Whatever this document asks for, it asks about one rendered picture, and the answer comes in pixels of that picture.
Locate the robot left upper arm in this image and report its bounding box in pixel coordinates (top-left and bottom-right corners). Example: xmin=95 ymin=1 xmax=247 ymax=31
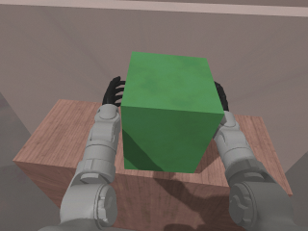
xmin=38 ymin=183 xmax=118 ymax=231

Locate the right robot hand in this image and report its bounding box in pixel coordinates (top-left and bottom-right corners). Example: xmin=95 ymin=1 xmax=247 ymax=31
xmin=214 ymin=81 xmax=229 ymax=112

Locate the robot right upper arm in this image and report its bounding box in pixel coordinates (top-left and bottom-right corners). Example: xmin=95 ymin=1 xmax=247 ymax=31
xmin=228 ymin=181 xmax=308 ymax=231

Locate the carton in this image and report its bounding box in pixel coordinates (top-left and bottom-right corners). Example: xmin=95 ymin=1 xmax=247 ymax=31
xmin=120 ymin=51 xmax=225 ymax=173

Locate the left robot hand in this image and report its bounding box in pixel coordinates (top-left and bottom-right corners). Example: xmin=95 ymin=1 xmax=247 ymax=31
xmin=102 ymin=76 xmax=126 ymax=107

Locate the robot right forearm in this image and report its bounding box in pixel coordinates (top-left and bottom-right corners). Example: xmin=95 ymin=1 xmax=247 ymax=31
xmin=213 ymin=111 xmax=294 ymax=218

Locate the pedestal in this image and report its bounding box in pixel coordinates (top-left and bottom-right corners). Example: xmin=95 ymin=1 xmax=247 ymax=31
xmin=13 ymin=99 xmax=293 ymax=231

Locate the robot left forearm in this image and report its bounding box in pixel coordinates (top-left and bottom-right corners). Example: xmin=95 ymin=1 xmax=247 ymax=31
xmin=60 ymin=104 xmax=121 ymax=220

